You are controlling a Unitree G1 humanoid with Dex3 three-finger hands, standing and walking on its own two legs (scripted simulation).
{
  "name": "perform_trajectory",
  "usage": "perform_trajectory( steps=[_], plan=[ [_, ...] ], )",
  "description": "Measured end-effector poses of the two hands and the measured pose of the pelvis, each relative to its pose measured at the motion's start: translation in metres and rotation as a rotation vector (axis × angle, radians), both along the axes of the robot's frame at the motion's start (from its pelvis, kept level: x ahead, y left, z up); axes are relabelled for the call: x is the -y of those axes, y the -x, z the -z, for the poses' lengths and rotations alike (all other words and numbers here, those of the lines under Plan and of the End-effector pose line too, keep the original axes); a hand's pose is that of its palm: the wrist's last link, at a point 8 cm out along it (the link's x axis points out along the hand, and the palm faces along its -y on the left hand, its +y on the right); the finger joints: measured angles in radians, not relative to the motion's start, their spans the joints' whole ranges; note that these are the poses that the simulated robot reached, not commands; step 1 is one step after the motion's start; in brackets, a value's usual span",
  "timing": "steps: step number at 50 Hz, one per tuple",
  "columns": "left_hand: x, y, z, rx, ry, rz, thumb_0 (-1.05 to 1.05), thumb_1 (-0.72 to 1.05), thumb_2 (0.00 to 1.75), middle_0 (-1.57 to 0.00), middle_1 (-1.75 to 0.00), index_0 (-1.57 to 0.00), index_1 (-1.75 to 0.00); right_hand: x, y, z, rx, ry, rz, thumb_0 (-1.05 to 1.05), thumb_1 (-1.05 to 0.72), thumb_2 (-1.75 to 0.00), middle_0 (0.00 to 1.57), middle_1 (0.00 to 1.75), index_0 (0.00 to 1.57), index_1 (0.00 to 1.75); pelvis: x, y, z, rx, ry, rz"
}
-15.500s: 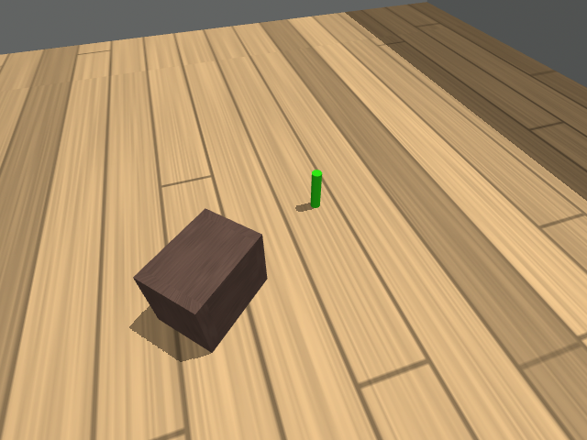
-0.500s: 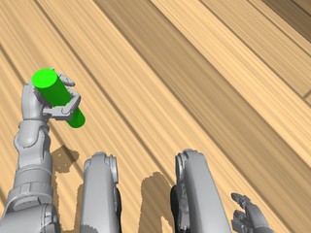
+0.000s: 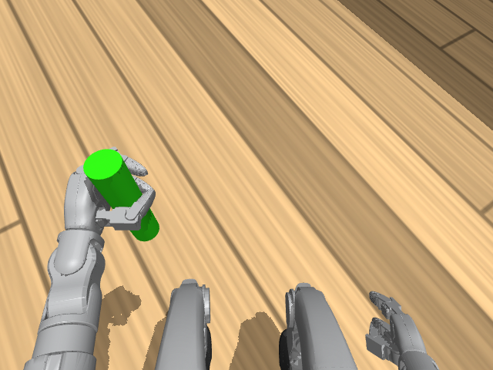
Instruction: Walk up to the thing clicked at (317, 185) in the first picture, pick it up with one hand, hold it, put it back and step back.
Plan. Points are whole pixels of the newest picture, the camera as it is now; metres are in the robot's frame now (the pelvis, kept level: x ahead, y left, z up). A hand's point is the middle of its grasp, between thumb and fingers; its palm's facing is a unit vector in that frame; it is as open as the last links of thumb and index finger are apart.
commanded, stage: lift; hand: left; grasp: from the side
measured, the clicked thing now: (128, 202) +0.37 +0.20 +0.00
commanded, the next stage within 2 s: hold in 1.04 s
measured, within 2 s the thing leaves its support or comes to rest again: neither
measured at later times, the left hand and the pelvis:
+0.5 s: hand (101, 166) +0.36 +0.19 +0.14, palm faces +0.04 -1.00 -0.03, open 6.6 cm; pelvis +0.03 +0.00 +0.10, yaw +2 degrees
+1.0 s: hand (96, 144) +0.36 +0.17 +0.18, palm faces +0.04 -1.00 +0.00, open 6.6 cm; pelvis +0.04 -0.01 +0.14, yaw +2 degrees
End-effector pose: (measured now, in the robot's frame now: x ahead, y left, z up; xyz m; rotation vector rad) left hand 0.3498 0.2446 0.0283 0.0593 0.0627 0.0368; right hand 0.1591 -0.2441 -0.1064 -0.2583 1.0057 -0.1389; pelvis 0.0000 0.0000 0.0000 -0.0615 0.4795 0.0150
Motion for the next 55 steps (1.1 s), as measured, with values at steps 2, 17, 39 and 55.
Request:
perform_trajectory(
  steps=[2,17,39,55],
  plan=[
    [0.000,0.003,-0.013,-0.001,0.013,-0.011,0.03,-0.02,1.15,-0.97,-1.11,-0.96,-1.10,-0.002,-0.003,-0.014,0.013,-0.004,-0.002,0.00,-0.90,-0.89,0.20,0.30,0.21,0.30,0.000,-0.003,-0.013,0.017,-0.001,-0.005],
    [-0.003,0.012,-0.086,-0.004,0.020,-0.009,0.03,-0.02,1.15,-0.97,-1.12,-0.96,-1.10,-0.004,-0.006,-0.092,0.055,-0.004,-0.011,0.00,-0.90,-0.89,0.21,0.30,0.21,0.30,-0.002,-0.019,-0.082,0.142,-0.015,-0.025],
    [0.012,0.013,-0.141,0.009,0.050,-0.009,0.03,-0.02,1.15,-0.97,-1.12,-0.96,-1.10,-0.003,-0.006,-0.139,0.058,-0.019,-0.004,0.01,-0.90,-0.89,0.20,0.30,0.21,0.30,0.003,-0.033,-0.131,0.260,-0.038,-0.023],
    [0.017,0.012,-0.161,0.027,0.061,-0.002,0.03,-0.02,1.15,-0.97,-1.12,-0.96,-1.10,0.005,-0.017,-0.156,0.071,-0.008,-0.001,0.00,-0.90,-0.89,0.20,0.30,0.20,0.30,0.008,-0.042,-0.147,0.308,-0.048,-0.023]
  ],
)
